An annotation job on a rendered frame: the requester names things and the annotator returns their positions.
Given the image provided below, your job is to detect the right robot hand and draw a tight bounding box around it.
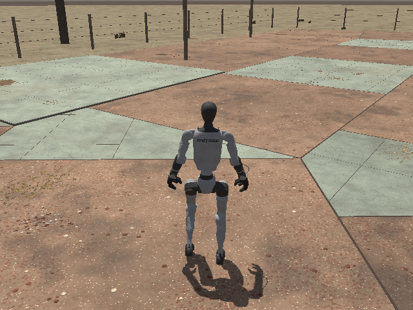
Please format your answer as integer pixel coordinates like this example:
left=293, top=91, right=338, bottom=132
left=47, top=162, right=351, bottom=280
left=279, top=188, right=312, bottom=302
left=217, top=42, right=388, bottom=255
left=234, top=178, right=249, bottom=192

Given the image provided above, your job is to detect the left robot foot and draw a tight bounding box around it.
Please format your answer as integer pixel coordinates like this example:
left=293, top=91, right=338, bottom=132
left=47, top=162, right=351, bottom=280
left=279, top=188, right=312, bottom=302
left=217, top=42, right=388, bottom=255
left=185, top=243, right=194, bottom=256

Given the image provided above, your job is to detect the left robot forearm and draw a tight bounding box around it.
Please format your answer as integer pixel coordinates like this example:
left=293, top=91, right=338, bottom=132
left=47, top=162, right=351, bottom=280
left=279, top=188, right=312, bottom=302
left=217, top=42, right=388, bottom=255
left=169, top=154, right=182, bottom=179

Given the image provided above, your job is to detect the left robot hand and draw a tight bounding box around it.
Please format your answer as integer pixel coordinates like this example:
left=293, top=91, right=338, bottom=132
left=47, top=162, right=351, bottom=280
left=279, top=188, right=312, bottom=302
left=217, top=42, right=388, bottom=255
left=167, top=175, right=182, bottom=190

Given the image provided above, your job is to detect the left robot shin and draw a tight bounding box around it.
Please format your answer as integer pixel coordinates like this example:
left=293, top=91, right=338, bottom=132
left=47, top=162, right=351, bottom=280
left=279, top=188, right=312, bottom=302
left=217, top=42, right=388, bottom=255
left=186, top=204, right=195, bottom=248

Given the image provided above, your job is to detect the right robot forearm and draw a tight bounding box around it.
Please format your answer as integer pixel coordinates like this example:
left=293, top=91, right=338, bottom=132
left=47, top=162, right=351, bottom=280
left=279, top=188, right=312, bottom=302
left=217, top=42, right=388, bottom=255
left=234, top=157, right=247, bottom=180

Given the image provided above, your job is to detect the right robot upper arm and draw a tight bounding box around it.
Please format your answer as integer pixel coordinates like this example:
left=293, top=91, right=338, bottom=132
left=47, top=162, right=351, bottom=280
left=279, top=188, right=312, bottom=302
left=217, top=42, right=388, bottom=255
left=221, top=130, right=240, bottom=166

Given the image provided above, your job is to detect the left robot upper arm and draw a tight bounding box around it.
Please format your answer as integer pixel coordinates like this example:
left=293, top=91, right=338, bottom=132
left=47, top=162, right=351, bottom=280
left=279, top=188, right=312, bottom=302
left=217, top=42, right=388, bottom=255
left=176, top=129, right=195, bottom=164

